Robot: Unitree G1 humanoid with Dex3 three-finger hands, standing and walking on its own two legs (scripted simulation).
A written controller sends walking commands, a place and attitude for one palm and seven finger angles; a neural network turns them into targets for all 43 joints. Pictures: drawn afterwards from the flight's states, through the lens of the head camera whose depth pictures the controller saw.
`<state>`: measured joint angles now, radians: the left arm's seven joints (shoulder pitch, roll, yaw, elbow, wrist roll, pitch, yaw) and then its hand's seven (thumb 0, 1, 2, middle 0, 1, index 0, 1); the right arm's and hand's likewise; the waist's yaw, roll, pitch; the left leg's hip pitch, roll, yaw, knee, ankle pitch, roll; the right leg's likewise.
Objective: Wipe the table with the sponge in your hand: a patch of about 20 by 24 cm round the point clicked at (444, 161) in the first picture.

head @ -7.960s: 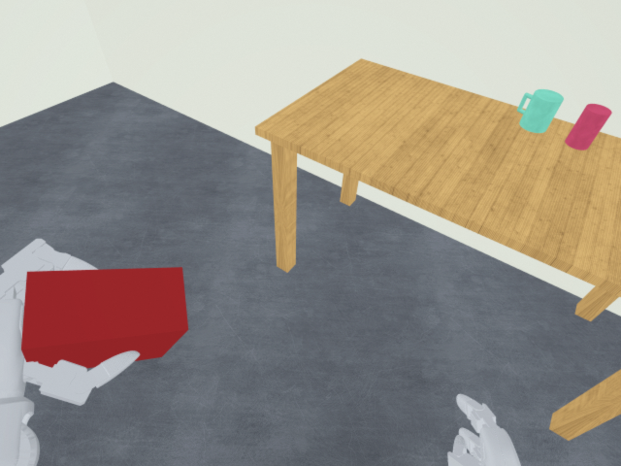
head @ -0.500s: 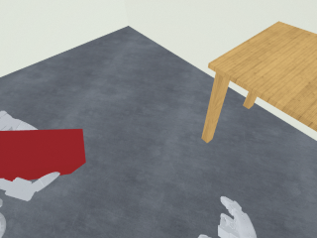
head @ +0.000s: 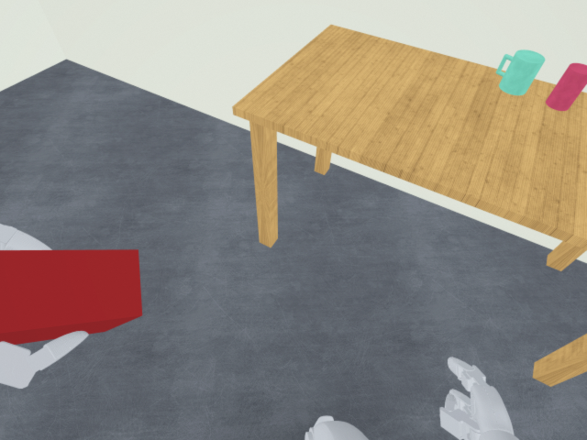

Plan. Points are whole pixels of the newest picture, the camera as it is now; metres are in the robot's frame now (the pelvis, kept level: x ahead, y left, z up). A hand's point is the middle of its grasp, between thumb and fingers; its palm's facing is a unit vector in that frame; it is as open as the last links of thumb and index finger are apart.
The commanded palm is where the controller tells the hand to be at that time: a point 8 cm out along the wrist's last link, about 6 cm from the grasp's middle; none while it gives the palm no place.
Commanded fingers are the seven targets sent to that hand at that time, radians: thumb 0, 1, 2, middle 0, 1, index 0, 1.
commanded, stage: turn to face it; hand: left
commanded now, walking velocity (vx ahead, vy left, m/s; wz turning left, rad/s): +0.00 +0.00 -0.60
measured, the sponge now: (75, 298) +0.22 +0.23 +0.16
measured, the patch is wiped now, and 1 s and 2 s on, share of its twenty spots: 0.00 0.00 0.00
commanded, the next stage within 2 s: take the last steps up to it in 1.46 s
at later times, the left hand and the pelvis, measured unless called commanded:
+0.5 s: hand (228, 286) +0.22 +0.08 +0.19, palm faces +0.06 -0.81 -0.59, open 10.4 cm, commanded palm +0.18 +0.14 +0.19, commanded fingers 0.00 0.10 1.30 -1.20 -1.60 -1.20 -1.60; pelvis -0.05 -0.08 +0.01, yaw -17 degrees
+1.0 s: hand (371, 333) +0.20 -0.04 +0.17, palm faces -0.12 -0.88 -0.46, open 10.4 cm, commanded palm +0.16 +0.04 +0.19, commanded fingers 0.00 0.10 1.30 -1.20 -1.60 -1.20 -1.60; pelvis -0.13 -0.10 -0.01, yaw -33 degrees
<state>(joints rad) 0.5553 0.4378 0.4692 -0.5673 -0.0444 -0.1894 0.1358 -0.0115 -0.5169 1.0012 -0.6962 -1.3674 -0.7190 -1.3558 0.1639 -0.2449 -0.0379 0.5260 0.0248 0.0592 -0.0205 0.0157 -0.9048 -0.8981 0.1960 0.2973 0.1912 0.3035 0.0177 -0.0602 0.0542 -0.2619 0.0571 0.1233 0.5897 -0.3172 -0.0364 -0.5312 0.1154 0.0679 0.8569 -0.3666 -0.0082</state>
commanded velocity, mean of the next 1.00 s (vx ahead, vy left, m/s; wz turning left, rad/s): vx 0.00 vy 0.00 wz -0.58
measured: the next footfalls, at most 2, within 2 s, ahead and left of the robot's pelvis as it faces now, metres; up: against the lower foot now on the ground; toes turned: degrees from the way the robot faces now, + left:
right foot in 0.18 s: +0.04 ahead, -0.15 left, +0.00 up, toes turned -12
left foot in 0.68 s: +0.00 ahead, +0.08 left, +0.00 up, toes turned -19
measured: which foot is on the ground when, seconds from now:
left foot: down 0.00-0.20, up 0.22-0.66, down 0.68-0.94, up 0.96-1.00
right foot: up 0.00-0.16, down 0.18-0.68, up 0.70-0.90, down 0.92-1.00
